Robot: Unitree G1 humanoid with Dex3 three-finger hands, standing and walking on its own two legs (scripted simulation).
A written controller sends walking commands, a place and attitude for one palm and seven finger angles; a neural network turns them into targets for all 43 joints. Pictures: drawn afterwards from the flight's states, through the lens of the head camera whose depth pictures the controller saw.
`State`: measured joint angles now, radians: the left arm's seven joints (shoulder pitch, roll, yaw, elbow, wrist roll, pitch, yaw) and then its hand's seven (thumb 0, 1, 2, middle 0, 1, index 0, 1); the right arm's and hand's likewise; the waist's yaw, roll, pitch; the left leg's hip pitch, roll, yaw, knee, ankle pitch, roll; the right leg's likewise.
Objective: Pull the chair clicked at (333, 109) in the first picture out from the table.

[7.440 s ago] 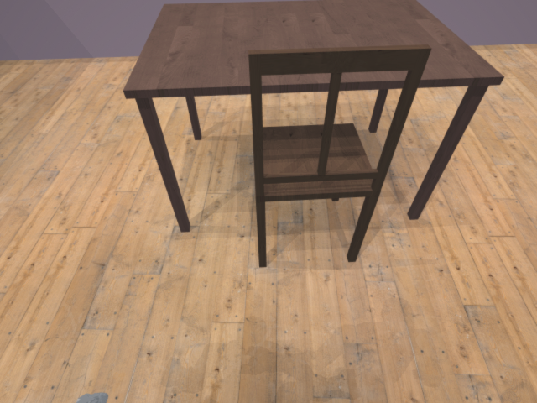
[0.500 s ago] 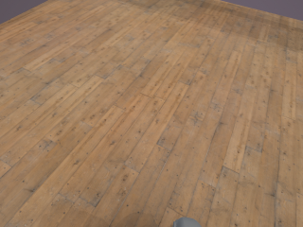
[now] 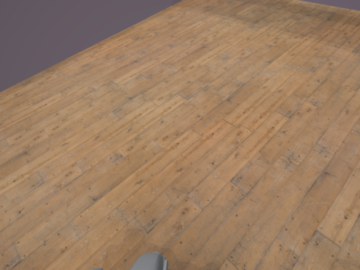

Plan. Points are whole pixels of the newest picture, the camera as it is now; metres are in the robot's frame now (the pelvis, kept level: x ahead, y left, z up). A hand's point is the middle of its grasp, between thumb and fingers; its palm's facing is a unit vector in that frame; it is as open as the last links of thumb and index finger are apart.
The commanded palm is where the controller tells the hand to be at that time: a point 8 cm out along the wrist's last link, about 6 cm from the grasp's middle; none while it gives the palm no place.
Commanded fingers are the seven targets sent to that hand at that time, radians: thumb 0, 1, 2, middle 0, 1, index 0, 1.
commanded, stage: turn to face it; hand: left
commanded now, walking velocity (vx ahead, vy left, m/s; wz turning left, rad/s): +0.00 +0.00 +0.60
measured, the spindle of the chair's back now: out of the picture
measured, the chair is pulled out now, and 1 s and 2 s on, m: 0.00 0.00 0.00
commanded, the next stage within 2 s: none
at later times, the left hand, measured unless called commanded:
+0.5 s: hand out of the picture -0.03 +0.28 -0.18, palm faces +0.36 -0.89 -0.27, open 7.4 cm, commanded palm none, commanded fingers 0.00 0.90 0.90 -0.20 -0.30 -0.20 -0.30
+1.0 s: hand out of the picture -0.02 +0.21 -0.14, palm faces +0.55 -0.78 -0.29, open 7.4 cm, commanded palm none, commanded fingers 0.00 0.90 0.90 -0.20 -0.30 -0.20 -0.30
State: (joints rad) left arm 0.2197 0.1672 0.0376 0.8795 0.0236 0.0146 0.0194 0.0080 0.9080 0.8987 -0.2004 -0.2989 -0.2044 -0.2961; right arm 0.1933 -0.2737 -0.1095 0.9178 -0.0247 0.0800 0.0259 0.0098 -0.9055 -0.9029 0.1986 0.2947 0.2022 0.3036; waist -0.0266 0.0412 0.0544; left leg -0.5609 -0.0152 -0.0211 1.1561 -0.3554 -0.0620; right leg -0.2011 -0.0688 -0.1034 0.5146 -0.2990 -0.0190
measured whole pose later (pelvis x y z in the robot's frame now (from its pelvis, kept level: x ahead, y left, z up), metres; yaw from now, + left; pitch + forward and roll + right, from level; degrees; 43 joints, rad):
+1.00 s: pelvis +0.01 +0.00 +0.00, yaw +36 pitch -1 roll +3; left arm 0.19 0.18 0.03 0.86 0.03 0.01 0.02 0.01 0.91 0.90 -0.20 -0.30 -0.21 -0.30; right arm 0.23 -0.27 -0.10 0.95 -0.02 0.09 0.03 0.01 -0.91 -0.90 0.20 0.29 0.20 0.30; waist -0.05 0.03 0.08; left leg -0.49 0.02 -0.01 1.15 -0.38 -0.07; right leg -0.21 -0.10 -0.15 0.51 -0.28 -0.02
